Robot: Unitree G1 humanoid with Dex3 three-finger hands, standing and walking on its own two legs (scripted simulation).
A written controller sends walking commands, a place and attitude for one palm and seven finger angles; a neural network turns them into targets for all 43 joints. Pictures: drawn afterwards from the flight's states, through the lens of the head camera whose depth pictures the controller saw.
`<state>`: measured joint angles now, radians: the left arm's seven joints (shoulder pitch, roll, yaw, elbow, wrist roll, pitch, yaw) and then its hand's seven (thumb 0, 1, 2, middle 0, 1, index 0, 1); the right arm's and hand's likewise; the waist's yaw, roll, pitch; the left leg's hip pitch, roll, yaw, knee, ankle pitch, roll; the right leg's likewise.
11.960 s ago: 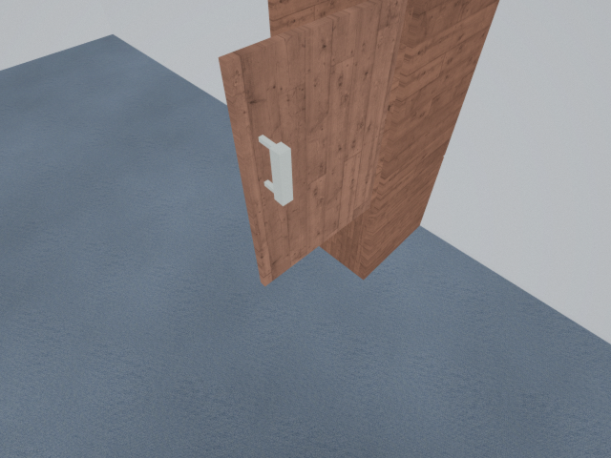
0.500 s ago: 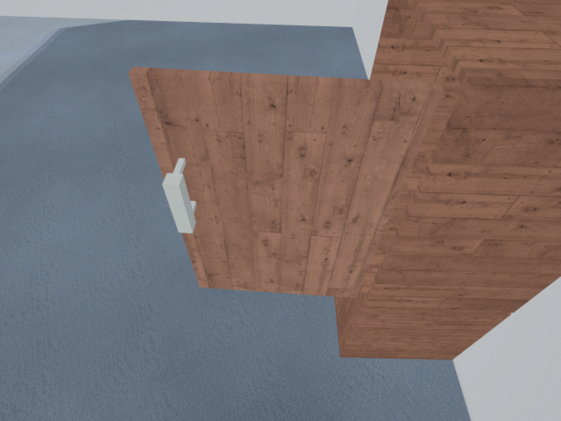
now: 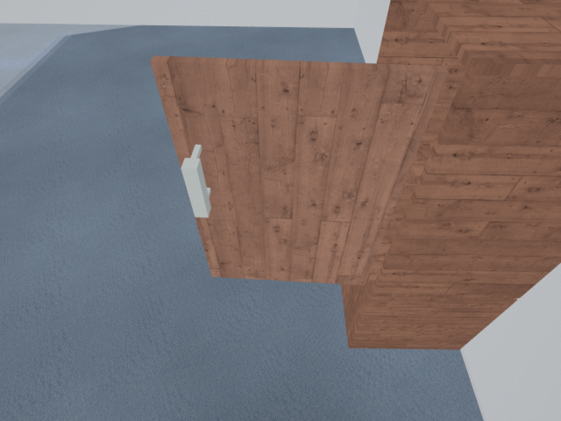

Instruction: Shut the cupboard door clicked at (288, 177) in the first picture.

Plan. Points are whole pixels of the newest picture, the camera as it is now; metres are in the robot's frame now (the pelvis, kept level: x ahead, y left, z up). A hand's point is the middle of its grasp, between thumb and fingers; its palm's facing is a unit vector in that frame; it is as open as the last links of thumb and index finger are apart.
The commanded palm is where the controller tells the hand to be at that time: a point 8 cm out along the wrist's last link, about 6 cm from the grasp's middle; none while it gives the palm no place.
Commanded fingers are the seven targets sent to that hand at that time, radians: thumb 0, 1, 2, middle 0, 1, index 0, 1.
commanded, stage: come to a stop and stand still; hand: left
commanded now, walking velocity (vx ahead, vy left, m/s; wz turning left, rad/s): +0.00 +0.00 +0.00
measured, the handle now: (200, 181) +0.49 +0.18 +0.05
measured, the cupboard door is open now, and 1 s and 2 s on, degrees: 87 87 87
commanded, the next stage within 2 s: look again from close up in 0.30 s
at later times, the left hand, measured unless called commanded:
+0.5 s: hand out of the picture +0.00 +0.18 -0.16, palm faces -0.03 -0.97 -0.22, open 7.4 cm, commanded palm none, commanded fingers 0.00 0.90 0.90 -0.20 -0.30 -0.20 -0.30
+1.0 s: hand out of the picture +0.07 +0.17 -0.16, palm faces -0.02 -0.97 -0.25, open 7.3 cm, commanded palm +0.11 +0.21 -0.06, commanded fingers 0.00 0.90 0.90 -0.22 -0.32 -0.22 -0.32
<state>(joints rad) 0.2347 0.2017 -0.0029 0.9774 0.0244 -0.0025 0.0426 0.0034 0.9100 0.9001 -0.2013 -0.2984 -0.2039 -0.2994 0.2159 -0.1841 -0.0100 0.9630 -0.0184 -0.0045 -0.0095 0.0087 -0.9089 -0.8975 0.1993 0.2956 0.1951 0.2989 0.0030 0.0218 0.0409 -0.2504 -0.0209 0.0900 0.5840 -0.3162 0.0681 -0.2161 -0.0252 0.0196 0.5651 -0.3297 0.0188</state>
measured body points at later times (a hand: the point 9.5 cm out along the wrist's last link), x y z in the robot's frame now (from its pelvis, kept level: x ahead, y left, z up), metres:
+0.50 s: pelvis +0.00 -0.01 +0.01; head +0.03 -0.01 +0.46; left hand +0.00 +0.24 -0.14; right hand +0.02 -0.25 -0.15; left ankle +0.00 +0.07 -0.73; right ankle -0.01 -0.15 -0.73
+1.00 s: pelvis +0.02 -0.03 +0.01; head +0.05 -0.03 +0.46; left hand +0.07 +0.22 -0.14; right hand +0.08 -0.27 -0.15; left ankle +0.00 +0.07 -0.73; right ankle -0.01 -0.15 -0.73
